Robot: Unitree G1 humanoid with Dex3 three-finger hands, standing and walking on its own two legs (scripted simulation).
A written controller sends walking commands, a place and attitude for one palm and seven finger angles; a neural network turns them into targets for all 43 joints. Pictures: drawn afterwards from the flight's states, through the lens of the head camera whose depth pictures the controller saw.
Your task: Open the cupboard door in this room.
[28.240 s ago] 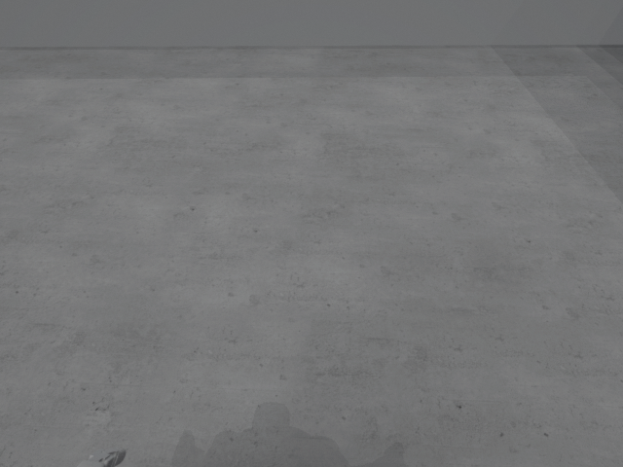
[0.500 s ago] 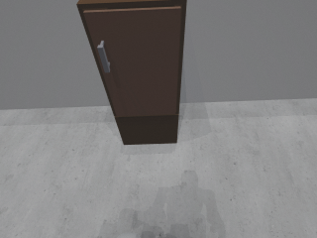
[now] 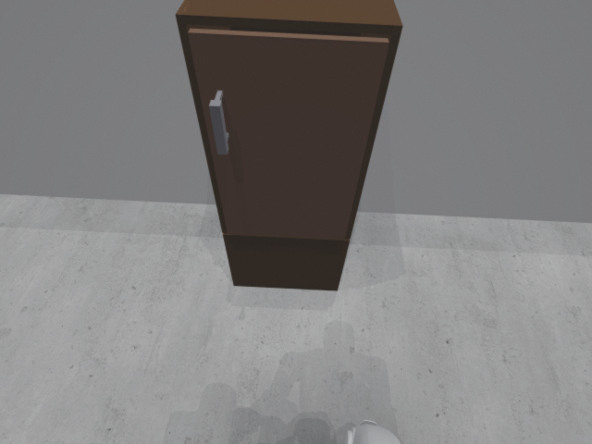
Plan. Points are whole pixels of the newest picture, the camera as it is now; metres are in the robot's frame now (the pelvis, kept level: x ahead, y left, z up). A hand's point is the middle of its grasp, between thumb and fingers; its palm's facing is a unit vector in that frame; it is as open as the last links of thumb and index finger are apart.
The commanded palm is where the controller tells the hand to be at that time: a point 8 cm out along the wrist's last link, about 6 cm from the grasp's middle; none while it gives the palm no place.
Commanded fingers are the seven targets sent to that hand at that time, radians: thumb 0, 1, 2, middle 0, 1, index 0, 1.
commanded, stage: take the last steps up to it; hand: left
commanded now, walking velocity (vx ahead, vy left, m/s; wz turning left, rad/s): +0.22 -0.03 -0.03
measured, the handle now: (221, 122) +0.70 +0.21 +0.02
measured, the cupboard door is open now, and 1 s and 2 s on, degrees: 0 0 0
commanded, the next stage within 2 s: come to a stop and stand still in 0.16 s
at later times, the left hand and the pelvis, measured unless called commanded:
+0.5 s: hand (211, 419) +0.18 +0.15 -0.19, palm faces +0.04 -0.98 -0.19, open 7.3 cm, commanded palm none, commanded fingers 0.00 0.90 0.90 -0.20 -0.30 -0.20 -0.30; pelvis +0.14 -0.03 -0.01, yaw -1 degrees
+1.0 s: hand (220, 431) +0.17 +0.13 -0.19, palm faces -0.03 -0.97 -0.24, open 7.4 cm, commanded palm none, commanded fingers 0.00 0.90 0.90 -0.20 -0.30 -0.20 -0.30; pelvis +0.11 -0.05 -0.03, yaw -3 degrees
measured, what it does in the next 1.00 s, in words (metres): walks ahead: right foot, then left foot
